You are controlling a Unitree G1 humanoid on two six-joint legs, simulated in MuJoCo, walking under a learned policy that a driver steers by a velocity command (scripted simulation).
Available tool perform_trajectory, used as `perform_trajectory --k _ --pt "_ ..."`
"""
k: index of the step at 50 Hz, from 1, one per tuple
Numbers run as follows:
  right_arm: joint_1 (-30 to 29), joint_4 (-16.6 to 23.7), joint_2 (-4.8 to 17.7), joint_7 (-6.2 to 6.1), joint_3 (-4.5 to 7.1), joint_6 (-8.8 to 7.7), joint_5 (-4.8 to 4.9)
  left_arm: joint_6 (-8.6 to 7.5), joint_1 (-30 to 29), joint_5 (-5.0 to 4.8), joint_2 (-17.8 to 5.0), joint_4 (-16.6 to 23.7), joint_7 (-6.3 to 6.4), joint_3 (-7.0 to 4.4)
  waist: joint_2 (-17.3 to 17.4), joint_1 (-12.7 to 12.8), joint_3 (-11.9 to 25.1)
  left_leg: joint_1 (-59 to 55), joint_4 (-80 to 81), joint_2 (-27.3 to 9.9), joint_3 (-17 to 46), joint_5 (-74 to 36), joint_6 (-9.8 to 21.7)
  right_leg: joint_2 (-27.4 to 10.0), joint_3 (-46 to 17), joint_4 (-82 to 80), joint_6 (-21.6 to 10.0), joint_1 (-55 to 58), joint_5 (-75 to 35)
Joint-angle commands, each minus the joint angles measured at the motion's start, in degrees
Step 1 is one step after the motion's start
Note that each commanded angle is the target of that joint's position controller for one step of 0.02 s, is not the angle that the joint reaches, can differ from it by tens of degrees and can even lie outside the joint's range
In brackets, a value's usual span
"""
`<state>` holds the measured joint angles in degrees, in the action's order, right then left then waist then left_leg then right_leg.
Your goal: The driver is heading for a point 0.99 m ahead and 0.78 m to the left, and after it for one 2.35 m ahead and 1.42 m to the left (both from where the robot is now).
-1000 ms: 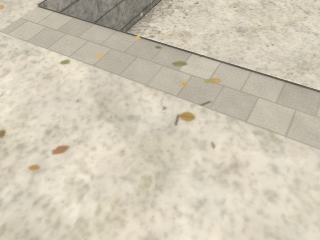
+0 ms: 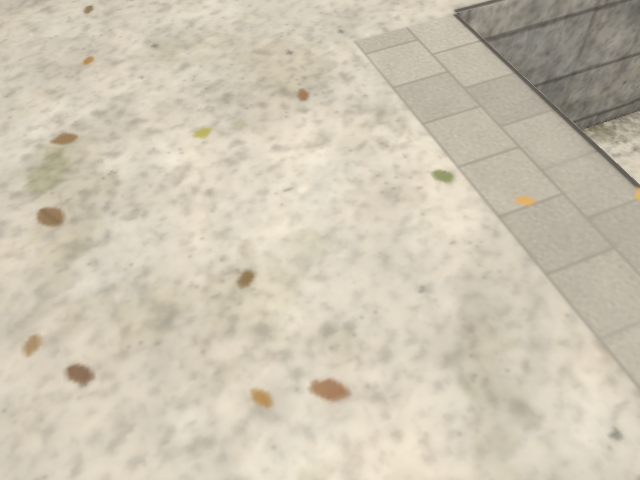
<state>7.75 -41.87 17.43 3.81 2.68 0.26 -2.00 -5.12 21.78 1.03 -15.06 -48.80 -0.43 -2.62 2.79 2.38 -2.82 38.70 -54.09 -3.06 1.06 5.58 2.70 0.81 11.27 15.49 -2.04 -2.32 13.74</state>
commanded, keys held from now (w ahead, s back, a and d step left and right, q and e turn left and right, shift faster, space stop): w+q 0.26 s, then q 0.52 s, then no key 0.22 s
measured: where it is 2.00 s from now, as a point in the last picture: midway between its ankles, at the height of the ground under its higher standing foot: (263, 397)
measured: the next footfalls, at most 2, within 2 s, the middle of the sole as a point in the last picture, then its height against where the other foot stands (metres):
left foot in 0.18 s outside the picture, level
right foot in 0.72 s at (338, 455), level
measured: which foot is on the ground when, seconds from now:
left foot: up 0.00-0.16, down 0.18-0.72, up 0.74-1.00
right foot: down 0.00-0.18, up 0.20-0.70, down 0.72-1.00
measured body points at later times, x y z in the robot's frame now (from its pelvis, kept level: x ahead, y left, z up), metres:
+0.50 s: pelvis +0.26 +0.07 +0.00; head +0.30 +0.10 +0.44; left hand +0.34 +0.36 -0.12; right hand +0.38 -0.20 -0.12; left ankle +0.23 +0.10 -0.74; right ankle +0.41 -0.07 -0.67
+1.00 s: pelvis +0.38 +0.06 +0.00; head +0.42 +0.06 +0.44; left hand +0.32 +0.35 -0.11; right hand +0.63 -0.10 -0.13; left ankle +0.28 +0.16 -0.69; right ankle +0.48 +0.02 -0.74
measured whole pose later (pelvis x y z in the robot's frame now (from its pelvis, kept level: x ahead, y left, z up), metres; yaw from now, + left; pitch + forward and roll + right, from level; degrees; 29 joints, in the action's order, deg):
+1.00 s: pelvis +0.38 +0.06 +0.00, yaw +33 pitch +0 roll +1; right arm 10.2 -43.2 18.1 0.7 3.3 4.2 -0.9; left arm 0.5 12.4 1.3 -15.2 -42.2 1.4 -0.8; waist 1.4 1.2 -4.6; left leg 22.9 -55.2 4.8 5.4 26.4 -1.5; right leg -1.3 3.8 25.3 -2.8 -17.6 7.4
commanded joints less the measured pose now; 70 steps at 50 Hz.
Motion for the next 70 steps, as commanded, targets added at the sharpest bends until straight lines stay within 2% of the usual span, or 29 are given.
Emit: perform_trajectory --k 1,4,6,8,9,10,11,12,14,15,17,22,31,35,36,37,38,39,41,44,48,54,56,57,58,59,61,63,70 --pt "-6.0 5.2 0.1 1.03 -0.73 -0.88 0.15 -1.02 -2.1 -0.11 -6.8 3.1 0.17 -1.27 -7.1 -0.7 -1.6 -3.8 9.8 -0.3 -3.5 -6.2 0.3 -13.7 -2.5 -6.8 -5.5 -4.1 -20.3" --pt "-9.5 6.5 0.6 1.33 -0.76 -0.82 -0.32 -0.31 0.8 -0.12 -8.4 1.5 0.73 -1.65 -7.0 0.4 -2.4 -4.8 15.8 0.5 -6.1 -2.7 2.0 -15.6 -0.8 -5.1 -4.8 1.5 -25.0" --pt "-9.1 6.7 1.4 0.89 -0.41 -0.76 -0.76 0.59 1.8 0.03 -9.6 0.6 1.17 -1.81 -7.5 -0.3 -1.3 -7.5 18.2 3.0 -8.0 3.1 4.0 -16.3 1.1 0.5 -4.1 5.9 -38.9" --pt "-2.1 4.9 2.9 0.09 0.52 -1.07 -1.0 1.77 2.1 0.23 -11.5 0.1 1.54 -2.12 -8.4 -3.6 3.6 -16.1 20.1 7.5 -9.3 9.5 6.6 -16.6 2.7 14.0 -3.7 7.9 -54.1" --pt "6.9 2.0 4.2 -0.59 1.49 -1.6 -1.31 2.3 1.5 0.06 -11.7 0.6 1.57 -2.07 -6.7 -7.6 8.6 -27.4 24.1 9.4 -8.6 8.2 8.4 -15.8 3.8 26.5 -2.7 3.7 -50.8" --pt "16.0 -0.4 8.8 -1.68 3.21 -1.65 -1.68 2.3 1.9 0.46 -10.1 2.3 1.41 -1.54 -1.0 -10.9 15.1 -42.2 26.3 1.1 3.4 15.1 11.0 -14.5 4.0 43.6 -1.0 -8.1 -32.5" --pt "12.9 1.0 15.2 -2.42 4.7 -1.17 -0.54 2.03 3.6 0.25 -3.7 6.7 0.03 -0.34 12.5 -5.6 18.8 -57.9 31.1 -15.2 34.5 16.2 18.7 -3.0 0.6 62.8 2.8 -34.2 18.4" --pt "16.1 1.7 14.1 -2.74 4.74 -0.72 0.9 1.68 -4.4 0.64 -8.8 8.2 0.1 -1.26 3.0 -10.2 19.8 -58.2 36.4 -16.2 41.6 10.9 19.5 -1.9 -10.9 66.8 2.8 -40.7 16.4" --pt "11.5 -0.2 9.4 -3.54 3.62 -1.07 1.46 0.49 -7.0 -0.49 -7.1 8.7 0.21 -0.53 -2.0 -5.7 6.1 -43.9 36.5 -12.4 24.7 -12.4 16.4 -6.7 -11.7 58.8 2.1 -39.4 6.2" --pt "8.9 0.1 7.8 -3.74 3.14 -1.57 1.55 1.02 -6.1 0.12 -7.0 7.8 0.47 -0.6 -3.4 -3.2 3.8 -38.3 36.0 -9.3 19.5 -23.9 14.6 -7.7 -12.0 55.5 2.6 -35.4 6.2" --pt "6.5 0.5 5.7 -3.61 2.29 -2.41 2.1 3.24 -2.9 1.38 -6.6 7.0 0.48 -0.6 -2.7 -0.2 4.8 -32.4 35.6 -6.3 14.0 -36.7 13.3 -7.6 -12.2 52.2 4.1 -29.1 7.3" --pt "10.2 -0.7 7.7 -3.73 2.92 -2.42 1.81 5.26 -7.2 1.07 -4.9 8.9 0.41 -0.25 -1.1 -1.0 5.6 -30.3 34.7 -2.5 11.1 -43.2 11.4 -5.5 -10.6 44.5 5.5 -30.7 0.3" --pt "16.2 -2.1 8.1 -5.22 3.26 -0.15 1.05 4.7 -18.6 0.05 -6.7 12.8 1.17 0.37 1.6 -6.1 3.9 -39.6 27.2 -3.0 18.9 -42.7 8.2 -1.1 -13.1 28.3 3.2 -33.1 -2.5" --pt "9.8 -0.2 9.1 -5.13 3.55 -0.14 1.58 3.28 -9.9 0.1 -8.4 10.8 2.2 0.04 2.2 -0.5 4.5 -32.9 18.7 1.6 21.8 -37.1 3.5 1.3 -13.6 10.8 0.2 -14.2 -6.4" --pt "8.5 1.3 7.5 -4.78 3.0 -0.76 2.58 2.45 -4.5 0.65 -10.7 10.1 2.8 -0.51 -2.3 1.8 8.7 -27.1 9.4 4.6 19.7 -26.5 1.1 -6.6 -19.6 7.5 -2.1 -1.9 -20.1" --pt "15.4 2.6 2.9 -5.0 2.27 -0.77 3.55 2.96 -5.0 0.13 -15.8 11.8 3.17 -1.32 -16.4 -1.7 15.7 -15.4 -7.1 14.9 9.6 21.5 -1.6 -25.4 -37.3 9.3 -10.2 10.9 -50.6" --pt "18.8 0.8 7.5 -5.46 3.12 0.24 0.98 4.19 -3.7 -1.48 -12.9 11.4 2.67 -1.14 -14.8 -2.6 19.2 -13.5 -15.1 14.0 6.1 34.5 -1.8 -29.3 -43.4 9.5 -15.3 7.0 -56.1" --pt "16.9 -0.5 8.4 -5.33 3.63 1.08 0.0 4.65 -5.7 -1.37 -9.3 12.0 2.51 -0.22 -8.6 -3.2 13.8 -12.4 -18.9 11.5 7.0 30.6 -2.4 -26.0 -37.5 8.5 -14.7 2.5 -49.2" --pt "12.4 -0.3 7.0 -4.14 3.42 2.4 0.36 5.32 -11.2 -0.6 -6.3 12.5 2.74 0.7 -8.0 -4.1 6.6 -12.1 -17.0 8.9 5.9 24.4 -3.9 -17.8 -26.5 4.5 -10.6 -5.5 -31.5" --pt "12.2 -0.4 4.9 -3.1 2.52 3.4 1.46 4.99 -11.8 0.53 -7.3 11.5 2.5 0.24 -11.4 -4.2 5.8 -15.1 -13.7 9.8 4.4 20.6 -5.1 -13.5 -19.7 2.7 -10.0 -10.0 -28.0" --pt "9.1 0.0 3.5 -3.13 1.37 3.92 1.0 4.72 -10.4 0.31 -8.0 9.9 1.99 -0.13 -11.4 -3.3 6.8 -17.0 -2.4 8.5 3.1 20.7 -4.4 -14.3 -19.0 1.6 -10.7 -9.5 -18.7" --pt "8.0 -1.6 2.4 -3.2 -0.33 3.37 1.08 6.73 -9.6 0.21 -9.8 7.8 0.74 -0.88 -12.6 -2.9 5.2 -29.3 22.6 6.8 -1.9 14.8 -1.4 -13.5 -19.7 2.3 -9.0 -14.4 -4.3" --pt "10.3 -3.1 3.0 -3.33 -0.81 2.17 0.13 7.04 -7.1 -0.08 -8.0 7.0 0.3 -0.58 -7.0 -3.8 4.6 -39.1 34.6 4.7 2.1 14.0 1.8 -10.7 -17.7 4.0 -3.8 -23.3 13.7" --pt "12.4 -2.8 7.1 -3.63 -0.14 1.68 -0.76 6.87 -8.2 -0.51 -3.5 9.1 -0.24 0.57 6.3 -4.8 5.2 -41.7 42.6 -8.7 21.4 33.6 6.1 -4.3 -11.0 16.7 0.0 -31.7 20.6" --pt "12.6 -3.6 13.1 -3.74 1.89 1.64 -0.3 6.97 -12.4 0.16 -5.5 10.7 0.09 0.17 12.9 -7.1 -2.3 -29.0 51.4 -16.9 33.7 46.7 11.4 0.9 -8.0 26.6 0.9 -35.0 16.7" --pt "10.2 -4.0 9.8 -4.19 1.07 1.26 -0.54 7.03 -14.0 0.1 -8.6 10.6 0.07 -1.1 8.1 -5.4 -6.8 -26.1 51.9 -14.8 30.9 43.6 11.4 -2.0 -12.2 32.1 0.7 -34.4 11.3" --pt "6.5 -4.1 6.4 -4.57 0.22 0.02 0.46 6.35 -8.4 0.35 -8.7 7.5 -0.88 -1.68 6.5 -1.8 -5.0 -29.5 51.2 -9.4 22.3 31.6 8.5 -2.1 -11.8 34.9 1.3 -33.3 5.6" --pt "7.8 -5.0 5.0 -4.65 -0.06 -1.57 1.05 5.53 -7.0 1.34 -7.7 5.5 -1.67 -1.83 4.8 -1.9 -2.0 -33.2 49.7 -6.8 16.7 22.7 8.4 -2.3 -10.5 37.2 1.7 -32.5 2.7" --pt "15.4 -9.1 6.1 -4.39 1.03 -3.49 0.93 4.43 -16.1 0.64 -4.4 8.0 -1.92 -0.86 5.0 -6.1 -2.4 -35.7 47.6 -8.8 14.8 18.3 10.3 -3.3 -8.8 23.5 2.4 -30.4 2.3"
Velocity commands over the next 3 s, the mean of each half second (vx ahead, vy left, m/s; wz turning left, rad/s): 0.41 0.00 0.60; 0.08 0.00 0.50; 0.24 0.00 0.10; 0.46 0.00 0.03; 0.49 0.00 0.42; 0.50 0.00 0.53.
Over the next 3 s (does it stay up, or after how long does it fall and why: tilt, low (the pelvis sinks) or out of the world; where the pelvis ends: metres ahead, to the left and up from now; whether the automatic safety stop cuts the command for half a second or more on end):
stays up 1.05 0.59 0.00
